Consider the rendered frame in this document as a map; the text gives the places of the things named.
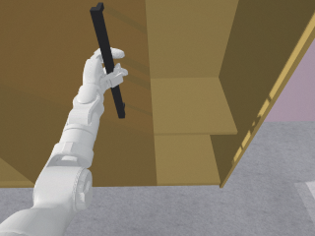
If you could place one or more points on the handle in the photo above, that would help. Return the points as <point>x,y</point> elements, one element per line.
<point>105,50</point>

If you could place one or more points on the left robot forearm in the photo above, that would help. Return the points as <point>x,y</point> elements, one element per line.
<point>75,148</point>

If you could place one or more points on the wardrobe door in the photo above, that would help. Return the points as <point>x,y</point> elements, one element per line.
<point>8,173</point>
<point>44,47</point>

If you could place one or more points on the robot left hand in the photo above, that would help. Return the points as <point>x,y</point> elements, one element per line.
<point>95,74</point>

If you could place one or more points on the robot left upper arm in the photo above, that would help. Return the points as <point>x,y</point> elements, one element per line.
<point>60,193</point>

